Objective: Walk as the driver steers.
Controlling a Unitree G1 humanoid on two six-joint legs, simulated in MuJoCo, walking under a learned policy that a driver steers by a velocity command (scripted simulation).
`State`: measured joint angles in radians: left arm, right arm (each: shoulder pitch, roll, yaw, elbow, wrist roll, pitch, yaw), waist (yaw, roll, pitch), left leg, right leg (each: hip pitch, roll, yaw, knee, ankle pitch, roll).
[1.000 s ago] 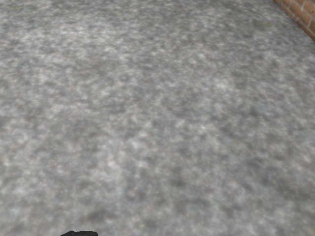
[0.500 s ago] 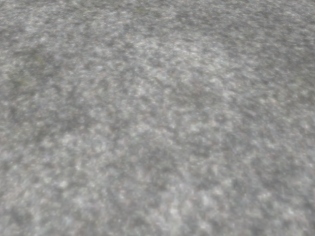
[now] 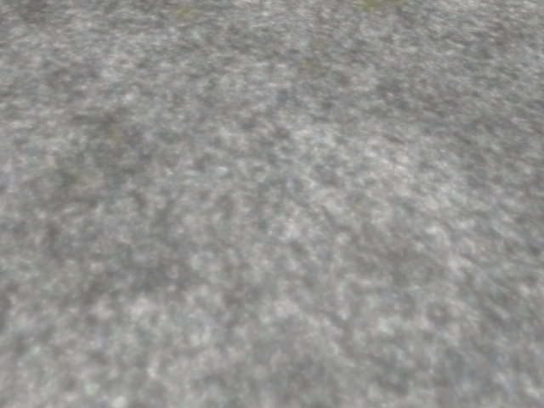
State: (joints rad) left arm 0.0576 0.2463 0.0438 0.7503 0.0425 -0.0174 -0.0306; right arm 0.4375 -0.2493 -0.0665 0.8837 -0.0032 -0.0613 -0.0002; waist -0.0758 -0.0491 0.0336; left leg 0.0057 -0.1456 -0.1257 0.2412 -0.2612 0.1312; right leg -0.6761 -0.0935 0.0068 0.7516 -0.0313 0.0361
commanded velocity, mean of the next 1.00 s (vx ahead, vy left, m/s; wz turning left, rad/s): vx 0.50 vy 0.00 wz -0.09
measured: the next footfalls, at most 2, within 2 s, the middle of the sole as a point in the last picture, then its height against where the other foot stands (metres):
right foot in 0.14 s outside the picture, level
left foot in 0.68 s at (213, 380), level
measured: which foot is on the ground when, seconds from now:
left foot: down 0.00-0.14, up 0.16-0.66, down 0.68-1.00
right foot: up 0.00-0.12, down 0.14-0.70, up 0.72-1.00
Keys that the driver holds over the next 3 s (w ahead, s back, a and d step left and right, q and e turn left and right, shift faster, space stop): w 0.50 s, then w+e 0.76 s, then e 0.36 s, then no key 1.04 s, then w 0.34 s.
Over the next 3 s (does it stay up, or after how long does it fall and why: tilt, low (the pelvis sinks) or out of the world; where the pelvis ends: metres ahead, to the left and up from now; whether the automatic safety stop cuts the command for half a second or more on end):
stays up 0.96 -0.15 -0.01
